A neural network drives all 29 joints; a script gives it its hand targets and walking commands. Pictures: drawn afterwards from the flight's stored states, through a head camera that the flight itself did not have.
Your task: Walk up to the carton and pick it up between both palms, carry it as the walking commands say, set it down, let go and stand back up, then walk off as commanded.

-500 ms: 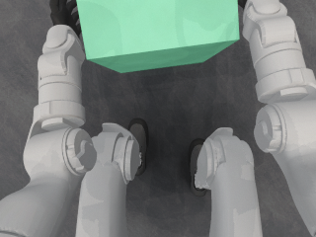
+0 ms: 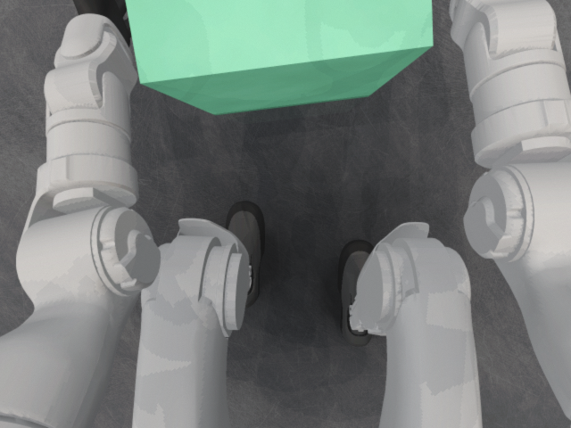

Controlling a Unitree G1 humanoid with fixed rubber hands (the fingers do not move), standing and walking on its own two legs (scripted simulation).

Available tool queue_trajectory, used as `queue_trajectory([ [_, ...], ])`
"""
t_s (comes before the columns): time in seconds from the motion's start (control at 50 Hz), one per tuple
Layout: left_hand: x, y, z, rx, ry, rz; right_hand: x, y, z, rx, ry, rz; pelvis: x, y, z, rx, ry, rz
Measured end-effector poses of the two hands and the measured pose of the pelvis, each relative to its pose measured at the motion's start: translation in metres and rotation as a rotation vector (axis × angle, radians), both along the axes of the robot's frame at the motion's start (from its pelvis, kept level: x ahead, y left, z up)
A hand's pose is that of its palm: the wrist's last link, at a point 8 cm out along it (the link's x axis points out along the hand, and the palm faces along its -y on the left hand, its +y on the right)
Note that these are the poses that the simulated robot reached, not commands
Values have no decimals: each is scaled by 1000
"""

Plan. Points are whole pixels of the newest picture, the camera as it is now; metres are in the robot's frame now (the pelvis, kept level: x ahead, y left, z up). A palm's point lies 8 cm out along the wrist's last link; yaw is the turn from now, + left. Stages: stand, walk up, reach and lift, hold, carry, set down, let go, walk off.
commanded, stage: set down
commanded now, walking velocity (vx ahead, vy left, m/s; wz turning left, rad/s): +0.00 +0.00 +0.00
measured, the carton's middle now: out of the picture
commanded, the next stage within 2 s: none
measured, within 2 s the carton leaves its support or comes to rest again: neither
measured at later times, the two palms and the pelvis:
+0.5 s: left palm (106, 24) +0.52 +0.23 -0.14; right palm out of the picture +0.58 -0.14 -0.14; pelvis +0.00 +0.00 -0.01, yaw +0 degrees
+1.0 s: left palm (108, 26) +0.52 +0.23 -0.14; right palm out of the picture +0.58 -0.14 -0.15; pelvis +0.00 +0.00 +0.00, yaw -1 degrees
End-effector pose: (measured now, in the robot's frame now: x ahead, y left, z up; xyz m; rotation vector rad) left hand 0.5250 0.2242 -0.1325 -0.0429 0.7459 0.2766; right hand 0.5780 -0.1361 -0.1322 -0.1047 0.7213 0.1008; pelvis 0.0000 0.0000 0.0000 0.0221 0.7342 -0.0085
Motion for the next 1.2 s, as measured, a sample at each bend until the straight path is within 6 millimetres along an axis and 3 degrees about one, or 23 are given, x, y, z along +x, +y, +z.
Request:
queue_trajectory([
  [0.9,-2,2,-7,-25,-19,19,3,-1,-7,20,-10,19,0,1,-7,8,-76,-21],
  [1.04,-1,3,-13,-17,-35,20,5,0,-18,-10,-7,11,0,3,-4,10,-85,-17],
  [1.2,-5,6,-36,35,2,37,6,-8,-38,-43,-17,-26,5,6,-1,4,-69,-16],
])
